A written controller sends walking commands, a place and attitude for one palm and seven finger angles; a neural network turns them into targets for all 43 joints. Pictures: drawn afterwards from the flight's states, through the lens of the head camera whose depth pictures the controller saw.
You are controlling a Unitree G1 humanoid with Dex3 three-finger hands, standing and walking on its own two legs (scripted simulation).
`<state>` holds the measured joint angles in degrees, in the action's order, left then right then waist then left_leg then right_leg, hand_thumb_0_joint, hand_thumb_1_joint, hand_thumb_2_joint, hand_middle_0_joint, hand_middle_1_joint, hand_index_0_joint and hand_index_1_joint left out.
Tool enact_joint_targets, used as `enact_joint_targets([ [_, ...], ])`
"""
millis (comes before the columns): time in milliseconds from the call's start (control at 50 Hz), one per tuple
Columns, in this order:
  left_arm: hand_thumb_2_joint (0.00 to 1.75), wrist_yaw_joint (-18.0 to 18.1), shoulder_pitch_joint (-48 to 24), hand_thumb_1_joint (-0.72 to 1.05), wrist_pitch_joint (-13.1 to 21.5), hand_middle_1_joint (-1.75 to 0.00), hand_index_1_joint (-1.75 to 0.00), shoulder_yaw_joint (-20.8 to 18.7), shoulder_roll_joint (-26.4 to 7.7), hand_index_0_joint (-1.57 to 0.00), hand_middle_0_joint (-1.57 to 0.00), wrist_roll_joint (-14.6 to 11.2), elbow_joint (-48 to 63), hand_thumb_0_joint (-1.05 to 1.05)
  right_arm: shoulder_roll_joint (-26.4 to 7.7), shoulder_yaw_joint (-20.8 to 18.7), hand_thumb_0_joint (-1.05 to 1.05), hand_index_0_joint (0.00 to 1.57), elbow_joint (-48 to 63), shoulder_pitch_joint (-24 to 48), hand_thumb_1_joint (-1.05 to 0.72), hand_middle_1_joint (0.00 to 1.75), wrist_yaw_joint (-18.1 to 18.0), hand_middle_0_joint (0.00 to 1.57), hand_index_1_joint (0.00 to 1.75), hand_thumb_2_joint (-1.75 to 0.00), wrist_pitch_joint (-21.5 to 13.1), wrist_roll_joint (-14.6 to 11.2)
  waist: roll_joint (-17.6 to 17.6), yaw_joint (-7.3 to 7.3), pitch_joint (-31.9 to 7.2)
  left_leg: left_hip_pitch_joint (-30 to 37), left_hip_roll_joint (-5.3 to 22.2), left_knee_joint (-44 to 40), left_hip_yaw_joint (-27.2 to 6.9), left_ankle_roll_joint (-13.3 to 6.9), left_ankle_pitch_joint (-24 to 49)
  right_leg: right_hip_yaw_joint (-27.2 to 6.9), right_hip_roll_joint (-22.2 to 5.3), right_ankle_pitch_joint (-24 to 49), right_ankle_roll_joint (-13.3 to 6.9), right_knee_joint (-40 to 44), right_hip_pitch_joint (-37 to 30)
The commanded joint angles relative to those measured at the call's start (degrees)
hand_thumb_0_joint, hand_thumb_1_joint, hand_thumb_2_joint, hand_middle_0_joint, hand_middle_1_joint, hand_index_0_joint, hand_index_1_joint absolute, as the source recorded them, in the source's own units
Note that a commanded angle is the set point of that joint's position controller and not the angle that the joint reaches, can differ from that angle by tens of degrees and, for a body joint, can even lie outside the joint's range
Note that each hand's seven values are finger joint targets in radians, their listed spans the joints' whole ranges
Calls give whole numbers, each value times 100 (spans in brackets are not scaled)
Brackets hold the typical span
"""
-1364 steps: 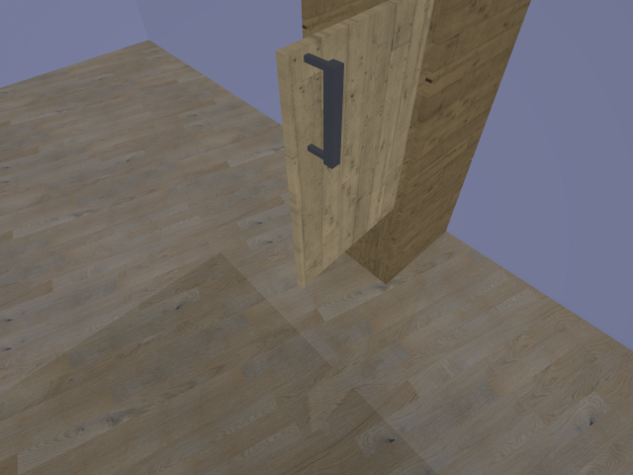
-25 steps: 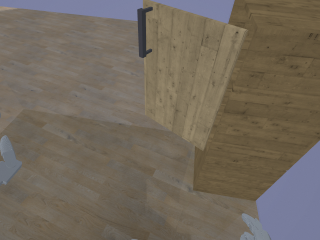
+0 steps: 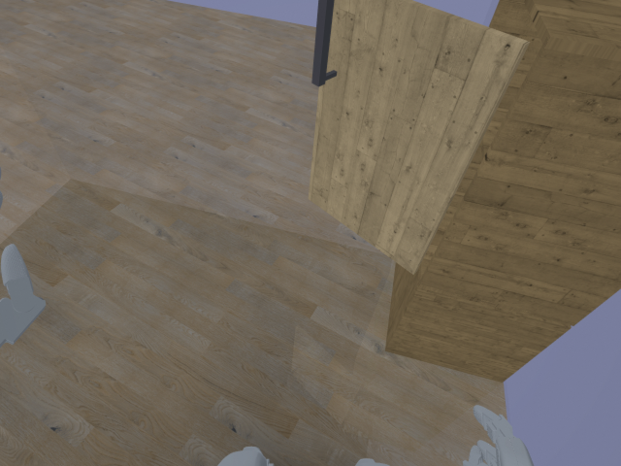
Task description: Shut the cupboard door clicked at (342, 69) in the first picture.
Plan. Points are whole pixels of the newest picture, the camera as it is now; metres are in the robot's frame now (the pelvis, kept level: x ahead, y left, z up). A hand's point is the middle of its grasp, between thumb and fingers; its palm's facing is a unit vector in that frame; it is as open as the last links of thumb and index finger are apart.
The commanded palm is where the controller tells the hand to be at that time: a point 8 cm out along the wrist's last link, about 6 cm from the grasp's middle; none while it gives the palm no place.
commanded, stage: step back with the hand held close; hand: left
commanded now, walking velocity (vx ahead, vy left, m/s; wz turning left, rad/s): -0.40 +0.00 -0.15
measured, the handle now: (329, 39) +0.85 +0.02 +0.17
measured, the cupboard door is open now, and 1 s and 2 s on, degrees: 60 60 60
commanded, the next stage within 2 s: stop stepping back and stand still in 0.18 s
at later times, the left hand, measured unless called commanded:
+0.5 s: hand (4, 363) +0.16 +0.25 +0.19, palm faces +0.24 -0.87 -0.43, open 7.4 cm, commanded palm +0.09 +0.30 +0.20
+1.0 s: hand out of the picture +0.05 +0.27 +0.20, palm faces +0.26 -0.85 -0.46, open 7.5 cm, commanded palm +0.01 +0.33 +0.20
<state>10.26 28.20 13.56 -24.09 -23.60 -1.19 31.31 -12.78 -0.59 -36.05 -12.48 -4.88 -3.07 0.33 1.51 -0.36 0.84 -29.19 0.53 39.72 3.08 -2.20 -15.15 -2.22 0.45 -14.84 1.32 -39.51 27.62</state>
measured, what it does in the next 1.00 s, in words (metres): walks backwards: right foot, then left foot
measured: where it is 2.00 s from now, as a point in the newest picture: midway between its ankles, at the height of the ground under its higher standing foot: outside the picture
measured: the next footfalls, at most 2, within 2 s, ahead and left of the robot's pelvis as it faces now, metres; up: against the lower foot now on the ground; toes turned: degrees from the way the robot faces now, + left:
right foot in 0.24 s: -0.10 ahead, -0.13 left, +0.00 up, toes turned -6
left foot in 0.38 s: +0.02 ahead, +0.10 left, +0.00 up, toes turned -8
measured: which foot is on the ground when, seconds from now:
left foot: down 0.00-0.28, up 0.30-0.36, down 0.38-0.98, up 1.00-1.00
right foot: up 0.00-0.22, down 0.24-0.78, up 0.80-0.96, down 0.98-1.00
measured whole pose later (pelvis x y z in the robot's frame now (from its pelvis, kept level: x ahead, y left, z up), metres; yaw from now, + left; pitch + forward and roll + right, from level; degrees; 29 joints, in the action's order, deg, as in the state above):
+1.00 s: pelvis -0.18 +0.06 +0.01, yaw -10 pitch -1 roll +0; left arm 8.1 33.3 8.0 -24.1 -26.5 -2.5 32.5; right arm -6.6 2.4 -34.7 -14.4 -1.8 -3.4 1.0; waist 1.8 -1.4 -3.5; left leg -29.3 -0.7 36.7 4.6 1.2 -18.7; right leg 4.0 4.9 -26.1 -5.8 -30.4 10.5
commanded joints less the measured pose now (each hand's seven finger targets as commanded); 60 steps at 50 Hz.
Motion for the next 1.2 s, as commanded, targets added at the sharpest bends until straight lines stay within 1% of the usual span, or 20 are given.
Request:
enact_joint_targets([
  [0,90,130,-472,90,491,-30,-30,-1175,-1450,-20,-20,-131,1443,0,-621,-416,0,20,858,448,-90,30,-105,20,30,-90,-572,-59,-1324,-37,-1116,-530,2153,-2739,-2135,-617,-1692,-75,476,-1326,-29,-2365,-1232],
  [40,90,90,184,90,438,-30,-30,-999,-1066,-20,-20,-281,910,0,-676,-482,0,20,775,494,-90,30,44,20,30,-90,-681,-89,-1384,24,-1135,137,1970,-2441,-1284,-413,-1287,146,404,-1576,-73,-1994,-929],
  [140,90,-69,-433,90,385,-30,-30,-409,-803,-20,-20,-319,1124,0,-606,-251,0,20,642,422,-90,30,104,20,30,-90,-757,24,-1362,-10,-817,904,1773,-2840,-931,63,-1121,535,356,-1416,-121,618,-1357],
  [220,90,-48,-929,90,401,-30,-30,-602,-1292,-20,-20,-254,989,0,-339,-177,0,20,566,433,-90,30,107,20,30,-90,-539,92,174,-53,-846,1802,740,-642,94,663,-282,-1442,-1224,-68,-898,2535,-311],
  [260,90,-48,-982,90,280,-30,-30,-512,-1370,-20,-20,-187,717,0,-337,-184,0,20,575,568,-90,30,43,20,30,-90,-538,6,966,-31,-858,1770,255,262,-1,570,-409,-1385,-1573,1070,-897,2350,65],
  [300,90,-10,-490,90,45,-30,-30,-712,-1449,-20,-20,-212,761,0,-413,-150,0,20,727,548,-90,30,0,20,30,-90,-393,-42,494,-86,-1115,1590,226,-29,-108,460,306,-862,-1353,2024,-741,1591,-581],
  [340,90,-16,-246,90,-59,-30,-30,-729,-1308,-20,-20,-274,875,0,-546,-123,0,20,880,522,-90,30,-65,20,30,-90,-307,-107,-496,-76,-845,1574,487,-1151,-554,276,1085,-166,-457,1009,-302,1213,-733],
  [400,90,-34,454,90,12,-30,-30,-1131,-1463,-20,-20,-301,740,0,-657,-127,0,20,1069,586,-90,30,-84,20,30,-90,-426,-142,-1524,-2,-512,586,1028,-3141,-1600,114,-2269,381,353,-1141,-151,1098,-1451],
  [460,90,-10,696,90,29,-30,-30,-1017,-1259,-20,-20,-285,1092,0,-605,-165,0,20,1079,337,-90,30,-49,20,30,-90,-476,-91,-1641,-32,-582,81,830,-3342,-1170,414,-2598,653,570,-1123,-263,1101,-2296],
  [580,90,102,557,90,-26,-30,-30,-846,-1240,-20,-20,-224,1090,0,-615,-256,0,20,787,147,-90,30,-29,20,30,-90,-472,22,-133,-163,-621,1645,90,-1012,-118,390,-845,-246,-450,-1965,-720,2302,-549],
  [660,90,171,-443,90,-62,-30,-30,-593,-1128,-20,-20,-100,812,0,-680,-297,0,20,475,76,-90,30,-92,20,30,-90,-316,55,689,-261,-41,1884,12,972,-252,327,-613,-991,-1287,-3280,-1133,2460,1146],
  [720,90,168,-1661,90,-99,-30,-30,-397,-1111,-20,-20,22,584,0,-805,-221,0,20,438,173,-90,30,-145,20,30,-90,-334,36,-172,-355,581,1321,310,-505,-946,96,-1855,-133,-673,-3184,-720,831,1136],
  [760,90,117,-1703,90,-61,-30,-30,-490,-1141,-20,-20,-34,866,0,-812,-206,0,20,619,362,-90,30,-108,20,30,-90,-505,22,-2761,-165,339,146,1435,-3794,-3394,166,-4483,732,655,-1998,-213,-2111,-55],
  [820,90,-85,-687,90,-58,-30,-30,-644,-1205,-20,-20,-49,1009,0,-624,-275,0,20,679,565,-90,30,130,20,30,-90,-579,53,-1471,144,-143,-534,1237,-3725,-2151,480,-3455,623,632,-1143,-240,-2497,-1413],
  [900,90,-49,580,90,-205,-30,-30,-703,-1114,-20,-20,-182,1046,0,-472,-137,0,20,834,597,-90,30,232,20,30,-90,-308,58,-1818,113,-406,-856,867,-3077,-968,481,-2604,947,675,-1714,-523,504,-3003],
  [920,90,-45,642,90,-244,-30,-30,-746,-1193,-20,-20,-181,1135,0,-403,-119,0,20,861,573,-90,30,226,20,30,-90,-194,56,-1269,140,-481,-1048,540,-2126,-603,582,-2189,367,304,-1795,-582,1465,-3328],
  [960,90,-32,80,90,-221,-30,-30,-1013,-1532,-20,-20,-178,1310,0,-496,-197,0,20,733,418,-90,30,232,20,30,-90,-18,-21,1047,82,-32,-1269,-218,2001,-209,422,-856,-2775,-2087,-2175,-1277,3555,-1539],
  [980,90,-18,-383,90,-117,-30,-30,-1326,-1782,-20,-20,-250,1106,0,-553,-161,0,20,585,511,-90,30,202,20,30,-90,-53,111,573,-71,30,-949,-52,2871,-351,508,-524,-2178,-2114,-1570,-1515,3372,-743],
  [1060,90,62,-438,90,-161,-30,-30,-514,-1007,-20,-20,-176,-115,0,-559,-180,0,20,553,466,-90,30,2,20,30,-90,-133,-28,-125,-113,235,-949,244,2120,-353,396,-4,-1561,-1565,-2022,-997,3168,-1103],
  [1180,90,211,-804,90,-115,-30,-30,-218,-947,-20,-20,-20,472,0,-491,-141,0,20,718,614,-90,30,-151,20,30,-90,-441,8,859,145,-117,850,6,-453,479,143,-397,-750,-1221,-1313,-963,2671,-1426],
])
